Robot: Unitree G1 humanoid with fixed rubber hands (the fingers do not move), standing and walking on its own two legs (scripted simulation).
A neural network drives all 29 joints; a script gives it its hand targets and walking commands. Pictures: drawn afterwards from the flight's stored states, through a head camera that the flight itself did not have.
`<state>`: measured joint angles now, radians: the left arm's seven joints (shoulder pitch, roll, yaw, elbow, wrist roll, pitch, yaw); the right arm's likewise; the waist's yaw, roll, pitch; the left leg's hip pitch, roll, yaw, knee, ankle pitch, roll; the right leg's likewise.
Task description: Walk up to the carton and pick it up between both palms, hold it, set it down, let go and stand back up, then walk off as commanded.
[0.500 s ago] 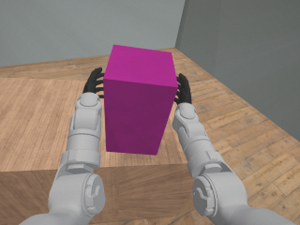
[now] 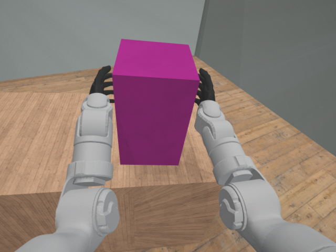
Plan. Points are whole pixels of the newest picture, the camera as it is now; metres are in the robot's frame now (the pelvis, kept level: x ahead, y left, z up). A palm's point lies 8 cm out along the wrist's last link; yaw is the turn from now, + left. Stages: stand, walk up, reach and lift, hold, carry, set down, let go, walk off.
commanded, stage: reach and lift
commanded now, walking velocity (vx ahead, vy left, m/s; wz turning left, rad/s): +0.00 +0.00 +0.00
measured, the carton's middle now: (152, 108) +0.42 +0.02 +0.16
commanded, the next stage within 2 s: hold in 1.00 s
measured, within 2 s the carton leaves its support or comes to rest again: neither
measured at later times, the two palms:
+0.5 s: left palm (98, 90) +0.39 +0.14 +0.23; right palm (209, 91) +0.39 -0.11 +0.23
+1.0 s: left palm (98, 83) +0.38 +0.14 +0.25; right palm (213, 82) +0.39 -0.11 +0.26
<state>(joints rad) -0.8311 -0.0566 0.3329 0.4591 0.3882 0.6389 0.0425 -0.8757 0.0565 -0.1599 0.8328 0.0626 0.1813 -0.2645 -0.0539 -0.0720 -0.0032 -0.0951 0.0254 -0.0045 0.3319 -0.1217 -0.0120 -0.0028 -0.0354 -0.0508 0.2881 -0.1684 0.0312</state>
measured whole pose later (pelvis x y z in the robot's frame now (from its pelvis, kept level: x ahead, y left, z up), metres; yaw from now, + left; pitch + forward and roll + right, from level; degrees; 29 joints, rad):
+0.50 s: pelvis +0.00 +0.00 +0.00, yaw +0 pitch -7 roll -1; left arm -0.87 -0.06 0.33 0.42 0.39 0.72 0.05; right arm -0.94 0.02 -0.13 0.80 0.11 0.28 -0.27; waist -0.06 -0.06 -0.02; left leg -0.10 0.03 0.00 0.33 -0.12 -0.01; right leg 0.00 -0.04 -0.05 0.29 -0.17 0.03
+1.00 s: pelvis +0.00 +0.00 +0.00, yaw +0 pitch -7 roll -1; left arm -0.91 -0.06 0.33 0.42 0.40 0.77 0.05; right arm -0.99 -0.01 -0.13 0.80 0.16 0.36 -0.27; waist -0.06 -0.05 -0.05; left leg -0.09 0.03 0.00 0.33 -0.12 -0.01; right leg 0.00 -0.04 -0.05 0.29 -0.17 0.03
